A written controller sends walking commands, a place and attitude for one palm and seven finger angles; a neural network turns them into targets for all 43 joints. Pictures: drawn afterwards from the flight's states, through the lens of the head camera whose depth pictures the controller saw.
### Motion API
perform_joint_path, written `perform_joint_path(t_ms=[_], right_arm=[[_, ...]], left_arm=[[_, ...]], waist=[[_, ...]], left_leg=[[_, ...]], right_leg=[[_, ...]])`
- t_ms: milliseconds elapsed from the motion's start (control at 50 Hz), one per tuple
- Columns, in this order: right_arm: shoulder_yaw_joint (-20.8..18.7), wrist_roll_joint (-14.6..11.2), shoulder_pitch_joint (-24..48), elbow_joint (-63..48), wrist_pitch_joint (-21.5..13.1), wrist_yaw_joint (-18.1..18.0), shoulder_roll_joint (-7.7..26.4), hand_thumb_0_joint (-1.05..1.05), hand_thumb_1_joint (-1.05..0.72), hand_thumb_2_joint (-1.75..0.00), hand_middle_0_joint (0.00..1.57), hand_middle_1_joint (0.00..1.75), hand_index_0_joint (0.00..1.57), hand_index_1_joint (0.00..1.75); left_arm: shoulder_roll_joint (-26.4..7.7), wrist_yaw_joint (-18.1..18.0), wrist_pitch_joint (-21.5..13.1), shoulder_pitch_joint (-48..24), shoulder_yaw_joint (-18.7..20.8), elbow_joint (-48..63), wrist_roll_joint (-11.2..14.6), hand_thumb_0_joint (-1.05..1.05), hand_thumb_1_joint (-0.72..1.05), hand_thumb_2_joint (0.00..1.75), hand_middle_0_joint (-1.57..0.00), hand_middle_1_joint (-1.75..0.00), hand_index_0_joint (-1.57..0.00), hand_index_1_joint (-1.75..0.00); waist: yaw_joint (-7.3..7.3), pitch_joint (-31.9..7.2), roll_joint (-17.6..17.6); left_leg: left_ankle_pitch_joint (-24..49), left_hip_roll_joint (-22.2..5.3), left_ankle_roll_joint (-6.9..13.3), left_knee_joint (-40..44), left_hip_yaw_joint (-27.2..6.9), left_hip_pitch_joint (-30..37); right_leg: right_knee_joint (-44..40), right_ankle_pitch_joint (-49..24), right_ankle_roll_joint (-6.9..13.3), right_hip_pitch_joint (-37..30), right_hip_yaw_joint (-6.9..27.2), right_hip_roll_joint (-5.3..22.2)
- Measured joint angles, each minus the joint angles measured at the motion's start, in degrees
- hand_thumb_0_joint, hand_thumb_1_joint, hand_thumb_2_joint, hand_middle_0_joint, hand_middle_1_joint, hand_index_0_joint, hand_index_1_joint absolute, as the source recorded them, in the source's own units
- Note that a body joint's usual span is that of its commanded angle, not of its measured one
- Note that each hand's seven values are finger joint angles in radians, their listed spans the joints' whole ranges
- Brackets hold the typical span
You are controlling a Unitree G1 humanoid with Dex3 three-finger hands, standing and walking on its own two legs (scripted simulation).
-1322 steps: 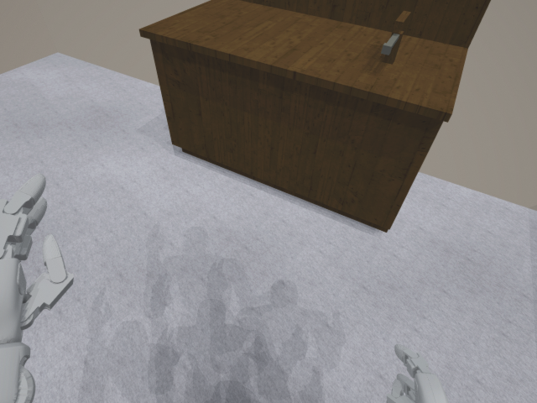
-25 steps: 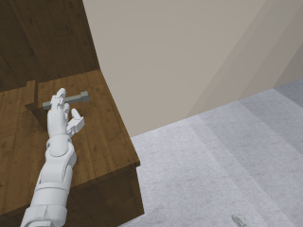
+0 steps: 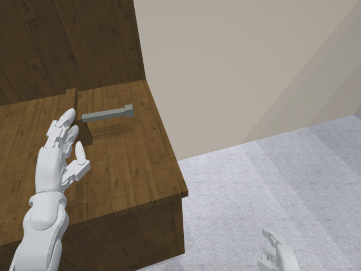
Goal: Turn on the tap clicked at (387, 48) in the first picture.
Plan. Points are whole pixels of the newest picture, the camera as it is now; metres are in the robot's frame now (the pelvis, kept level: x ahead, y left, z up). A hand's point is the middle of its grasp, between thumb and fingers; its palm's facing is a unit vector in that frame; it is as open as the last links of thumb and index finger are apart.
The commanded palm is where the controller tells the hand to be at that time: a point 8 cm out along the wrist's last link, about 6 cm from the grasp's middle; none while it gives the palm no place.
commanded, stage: draw the hand back beside the body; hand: left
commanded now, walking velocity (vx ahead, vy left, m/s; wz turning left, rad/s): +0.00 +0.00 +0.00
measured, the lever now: (129, 110) +0.56 +0.22 +0.05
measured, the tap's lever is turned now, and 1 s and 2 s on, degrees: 86 86 86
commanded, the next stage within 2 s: step back with the hand held close in 0.64 s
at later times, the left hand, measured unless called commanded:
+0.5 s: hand (46, 193) +0.20 +0.25 +0.15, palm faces +0.43 -0.84 -0.34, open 7.4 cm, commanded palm +0.16 +0.29 +0.17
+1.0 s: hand (49, 196) +0.20 +0.25 +0.14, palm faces +0.36 -0.84 -0.40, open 7.4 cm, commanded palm +0.15 +0.29 +0.17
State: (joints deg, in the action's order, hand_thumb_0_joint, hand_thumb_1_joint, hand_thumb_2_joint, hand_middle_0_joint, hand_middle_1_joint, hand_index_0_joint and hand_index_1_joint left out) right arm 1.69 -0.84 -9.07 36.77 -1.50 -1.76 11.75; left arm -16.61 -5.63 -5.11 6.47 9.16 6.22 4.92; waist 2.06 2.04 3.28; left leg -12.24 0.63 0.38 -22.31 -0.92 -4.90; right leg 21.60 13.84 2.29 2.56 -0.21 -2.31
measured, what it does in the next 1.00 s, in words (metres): stands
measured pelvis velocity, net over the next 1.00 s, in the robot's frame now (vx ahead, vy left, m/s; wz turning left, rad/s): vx -0.01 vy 0.01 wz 0.00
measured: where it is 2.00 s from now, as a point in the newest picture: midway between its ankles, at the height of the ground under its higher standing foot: outside the picture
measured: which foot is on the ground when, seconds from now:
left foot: down 0.00-1.00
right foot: down 0.00-1.00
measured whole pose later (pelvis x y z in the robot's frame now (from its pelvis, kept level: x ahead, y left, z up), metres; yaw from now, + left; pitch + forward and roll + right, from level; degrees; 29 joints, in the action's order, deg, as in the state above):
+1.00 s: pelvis -0.01 +0.01 +0.00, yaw +0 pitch -1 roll -1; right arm -0.1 -0.7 -9.6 34.1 -0.9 -3.5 13.3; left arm -19.2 -6.0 -7.8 26.5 17.2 22.5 3.4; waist 1.1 1.1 3.4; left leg -12.8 0.7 1.1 -27.0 -0.7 -12.8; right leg 24.7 13.6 1.2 9.8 -0.3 -2.2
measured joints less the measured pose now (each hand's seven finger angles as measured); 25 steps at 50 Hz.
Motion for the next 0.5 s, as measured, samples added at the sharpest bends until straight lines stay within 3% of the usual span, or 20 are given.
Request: perform_joint_path(t_ms=[400, 500], right_arm=[[-1.92, 0.36, -1.95, 0.99, -2.98, -0.17, 1.18, 0.01, -0.91, -0.9, 0.2, 0.3, 0.2, 0.29], [-2.0, 0.28, -1.67, 1.11, -3.64, -0.63, 1.32, 0.01, -0.91, -0.9, 0.2, 0.3, 0.2, 0.29]], left_arm=[[-2.23, -0.74, -1.18, 18.48, 6.14, 15.41, -0.41, 0.02, 0.9, 0.9, -0.21, -0.3, -0.21, -0.3], [-1.86, -1.13, -1.42, 18.57, 6.28, 15.68, -0.58, 0.02, 0.9, 0.9, -0.21, -0.3, -0.21, -0.31]], waist=[[0.74, -0.87, -0.03], [1.38, -0.76, 0.12]], left_leg=[[-1.75, 0.38, 0.55, -2.4, -0.22, -1.32], [-1.92, 0.55, 0.57, -3.29, -0.74, -1.88]], right_leg=[[1.09, 1.22, -0.6, 0.58, -0.27, 0.35], [1.83, 1.52, -0.61, 0.89, -0.83, 0.48]])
